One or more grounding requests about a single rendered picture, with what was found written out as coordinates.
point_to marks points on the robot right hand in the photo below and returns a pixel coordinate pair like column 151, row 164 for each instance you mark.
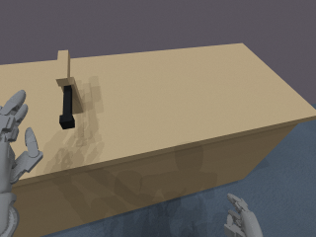
column 247, row 224

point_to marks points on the counter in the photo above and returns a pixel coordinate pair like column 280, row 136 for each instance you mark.
column 149, row 127

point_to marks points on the robot left hand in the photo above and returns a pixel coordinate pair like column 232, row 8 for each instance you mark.
column 11, row 115

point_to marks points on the left robot forearm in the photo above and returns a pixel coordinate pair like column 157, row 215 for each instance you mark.
column 9, row 215

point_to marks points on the tap lever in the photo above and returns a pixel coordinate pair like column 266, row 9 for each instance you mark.
column 67, row 120

